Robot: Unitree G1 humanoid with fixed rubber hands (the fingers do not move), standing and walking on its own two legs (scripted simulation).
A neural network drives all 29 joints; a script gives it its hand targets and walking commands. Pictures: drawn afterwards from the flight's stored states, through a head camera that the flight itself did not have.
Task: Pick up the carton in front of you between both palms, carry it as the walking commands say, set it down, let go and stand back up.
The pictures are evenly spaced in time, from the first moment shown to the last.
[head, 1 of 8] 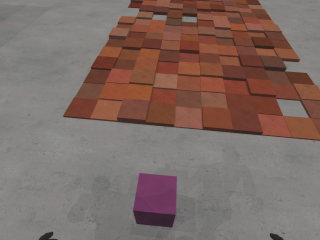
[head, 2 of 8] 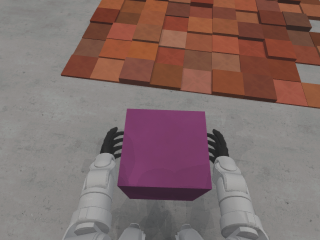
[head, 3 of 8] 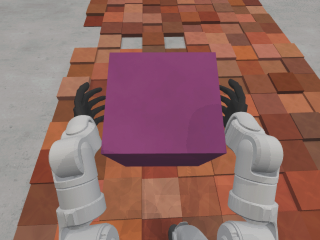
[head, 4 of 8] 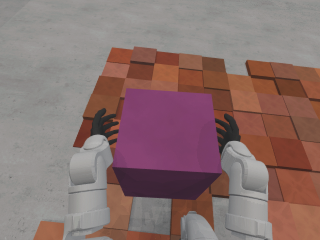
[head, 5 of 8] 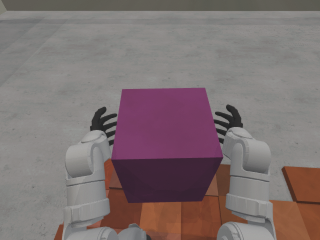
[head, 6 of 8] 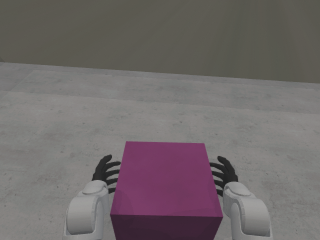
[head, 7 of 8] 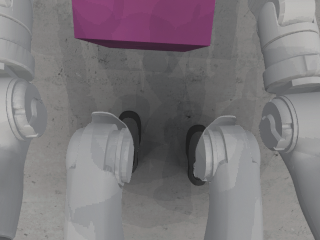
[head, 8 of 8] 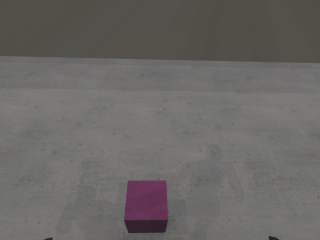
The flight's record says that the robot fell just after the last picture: no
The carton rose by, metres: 0.79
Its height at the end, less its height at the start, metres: +0.00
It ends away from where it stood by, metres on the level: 5.87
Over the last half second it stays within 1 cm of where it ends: yes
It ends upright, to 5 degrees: yes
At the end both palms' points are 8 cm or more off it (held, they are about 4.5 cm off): yes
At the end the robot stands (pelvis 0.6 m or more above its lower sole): yes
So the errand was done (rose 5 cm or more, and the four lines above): yes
